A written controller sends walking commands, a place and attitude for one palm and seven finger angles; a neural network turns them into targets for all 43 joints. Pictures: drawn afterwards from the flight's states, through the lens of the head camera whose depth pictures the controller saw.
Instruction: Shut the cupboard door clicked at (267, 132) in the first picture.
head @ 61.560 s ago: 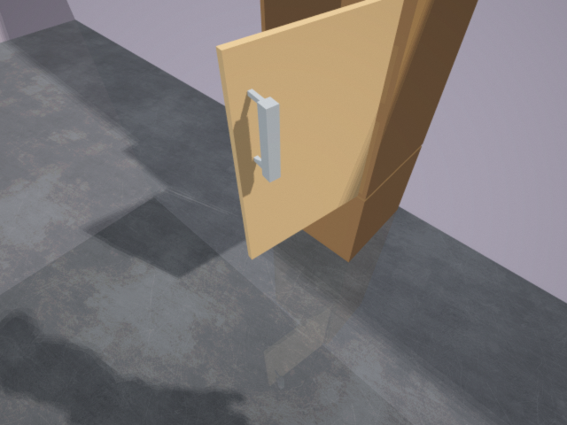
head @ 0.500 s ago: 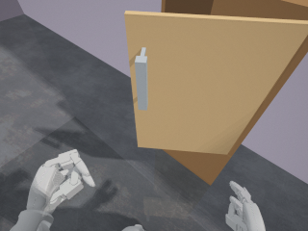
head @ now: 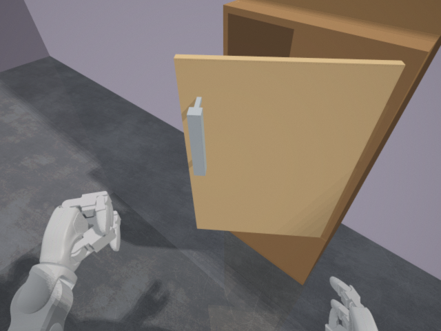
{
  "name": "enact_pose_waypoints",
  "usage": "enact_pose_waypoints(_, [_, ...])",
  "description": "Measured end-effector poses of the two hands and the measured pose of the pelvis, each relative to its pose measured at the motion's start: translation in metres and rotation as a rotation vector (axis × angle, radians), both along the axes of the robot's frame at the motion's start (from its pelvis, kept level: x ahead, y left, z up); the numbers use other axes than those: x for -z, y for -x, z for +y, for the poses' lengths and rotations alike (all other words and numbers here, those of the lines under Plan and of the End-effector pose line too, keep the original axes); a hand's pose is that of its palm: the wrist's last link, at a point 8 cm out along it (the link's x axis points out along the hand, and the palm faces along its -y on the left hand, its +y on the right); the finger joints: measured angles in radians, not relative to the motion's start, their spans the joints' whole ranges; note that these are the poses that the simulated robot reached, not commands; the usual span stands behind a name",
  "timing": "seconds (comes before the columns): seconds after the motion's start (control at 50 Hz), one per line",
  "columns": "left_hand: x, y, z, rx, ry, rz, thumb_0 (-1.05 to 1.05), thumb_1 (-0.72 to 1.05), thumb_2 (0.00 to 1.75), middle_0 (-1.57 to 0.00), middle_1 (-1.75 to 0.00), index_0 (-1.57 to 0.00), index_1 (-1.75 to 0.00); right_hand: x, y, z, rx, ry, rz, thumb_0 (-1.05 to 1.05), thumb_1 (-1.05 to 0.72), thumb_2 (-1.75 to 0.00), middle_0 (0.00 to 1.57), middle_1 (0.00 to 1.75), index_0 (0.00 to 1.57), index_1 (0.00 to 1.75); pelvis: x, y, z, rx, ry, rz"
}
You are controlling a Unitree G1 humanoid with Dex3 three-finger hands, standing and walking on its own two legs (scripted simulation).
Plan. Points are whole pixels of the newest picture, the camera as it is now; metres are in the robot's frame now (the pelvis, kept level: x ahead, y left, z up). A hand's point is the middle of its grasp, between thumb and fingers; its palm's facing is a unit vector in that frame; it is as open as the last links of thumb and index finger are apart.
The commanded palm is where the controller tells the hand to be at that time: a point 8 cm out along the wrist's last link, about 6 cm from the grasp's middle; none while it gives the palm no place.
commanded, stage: raise the hand and make a fist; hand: left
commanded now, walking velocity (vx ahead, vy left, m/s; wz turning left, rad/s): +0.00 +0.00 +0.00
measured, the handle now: (199, 137) +0.48 +0.09 +0.11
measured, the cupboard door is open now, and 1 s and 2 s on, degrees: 35 35 35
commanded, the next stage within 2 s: bring the fist close to the handle in 0.30 s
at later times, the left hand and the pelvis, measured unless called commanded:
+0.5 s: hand (138, 238) +0.24 +0.16 +0.10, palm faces +0.02 -1.00 -0.03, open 3.1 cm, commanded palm +0.22 +0.21 +0.11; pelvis +0.01 -0.03 +0.00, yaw +0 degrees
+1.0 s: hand (167, 195) +0.31 +0.13 +0.12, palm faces -0.02 -1.00 -0.01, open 3.1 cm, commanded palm +0.30 +0.17 +0.11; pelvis +0.02 -0.01 +0.00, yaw -1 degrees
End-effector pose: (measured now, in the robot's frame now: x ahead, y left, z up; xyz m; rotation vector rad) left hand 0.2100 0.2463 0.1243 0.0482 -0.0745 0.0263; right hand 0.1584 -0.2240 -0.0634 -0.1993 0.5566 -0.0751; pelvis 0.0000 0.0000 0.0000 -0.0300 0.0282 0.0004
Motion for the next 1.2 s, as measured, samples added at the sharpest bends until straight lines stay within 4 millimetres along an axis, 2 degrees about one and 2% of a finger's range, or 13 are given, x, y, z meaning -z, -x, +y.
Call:
enact_pose_waypoints(0.12, [0.026, 0.003, -0.019, 0.032, 0.024, 0.144, 0.02, 0.9, 0.9, -1.3, -1.5, -1.3, -1.5, -0.003, 0.001, -0.015, 0.025, 0.004, -0.003, 0.01, -0.91, -0.9, 0.21, 0.3, 0.2, 0.3, -0.003, -0.001, -0.009, 0.01, -0.012, -0.002])
enact_pose_waypoints(0.16, [0.025, 0.005, -0.02, 0.008, 0.017, 0.129, 0.02, 0.9, 0.9, -1.3, -1.5, -1.3, -1.5, -0.004, 0.0, -0.018, 0.021, 0.01, -0.004, 0.01, -0.91, -0.9, 0.21, 0.3, 0.2, 0.3, -0.003, -0.002, -0.013, 0.009, -0.015, -0.003])
enact_pose_waypoints(0.3, [0.001, 0.002, -0.023, -0.032, -0.013, -0.019, 0.02, 0.9, 0.9, -1.31, -1.5, -1.3, -1.5, -0.002, -0.008, -0.027, -0.009, 0.008, -0.012, 0.01, -0.91, -0.9, 0.21, 0.3, 0.2, 0.3, -0.002, -0.003, -0.023, -0.001, -0.016, -0.002])
enact_pose_waypoints(0.42, [0.019, -0.001, -0.037, 0.036, 0.01, 0.099, 0.02, 0.9, 0.9, -1.3, -1.5, -1.3, -1.5, -0.001, -0.013, -0.031, 0.011, -0.008, -0.018, 0.01, -0.91, -0.9, 0.21, 0.3, 0.2, 0.3, -0.002, -0.007, -0.026, 0.006, -0.021, 0.005])
enact_pose_waypoints(0.5, [0.023, -0.004, -0.035, 0.004, 0.016, 0.1, 0.02, 0.9, 0.9, -1.31, -1.5, -1.3, -1.5, -0.001, -0.014, -0.033, 0.016, 0.001, -0.011, 0.01, -0.91, -0.9, 0.21, 0.3, 0.2, 0.3, -0.001, -0.008, -0.027, 0.007, -0.023, 0.006])
enact_pose_waypoints(0.62, [0.007, -0.024, -0.033, -0.016, 0.013, -0.018, 0.02, 0.9, 0.9, -1.31, -1.5, -1.3, -1.5, 0.002, -0.015, -0.031, 0.004, 0.009, 0.009, 0.01, -0.91, -0.9, 0.21, 0.3, 0.2, 0.3, 0.0, -0.008, -0.026, -0.001, -0.018, 0.011])
enact_pose_waypoints(0.8, [0.023, -0.06, -0.059, 0.082, 0.046, 0.088, 0.02, 0.9, 0.9, -1.31, -1.5, -1.3, -1.5, 0.005, -0.008, -0.023, 0.048, -0.008, 0.038, 0.01, -0.91, -0.9, 0.21, 0.3, 0.2, 0.3, -0.003, -0.012, -0.015, 0.018, -0.023, 0.023])
enact_pose_waypoints(0.96, [0.009, -0.077, -0.061, 0.028, 0.043, 0.001, 0.02, 0.9, 0.9, -1.3, -1.5, -1.3, -1.5, 0.007, -0.006, -0.013, 0.033, -0.02, 0.073, 0.01, -0.91, -0.9, 0.21, 0.3, 0.2, 0.3, -0.003, -0.017, -0.009, 0.023, -0.021, 0.02])
enact_pose_waypoints(1.12, [0.022, -0.1, -0.086, 0.083, 0.049, 0.086, 0.02, 0.9, 0.9, -1.31, -1.5, -1.3, -1.5, 0.012, -0.006, -0.005, 0.032, -0.024, 0.121, 0.01, -0.91, -0.9, 0.21, 0.3, 0.2, 0.3, -0.003, -0.014, -0.004, 0.019, -0.019, 0.021])
enact_pose_waypoints(1.2, [0.017, -0.114, -0.094, 0.07, 0.054, 0.059, 0.02, 0.9, 0.9, -1.31, -1.5, -1.3, -1.5, 0.013, -0.004, -0.004, 0.039, -0.025, 0.135, 0.01, -0.91, -0.9, 0.21, 0.3, 0.2, 0.3, -0.003, -0.014, -0.004, 0.024, -0.021, 0.023])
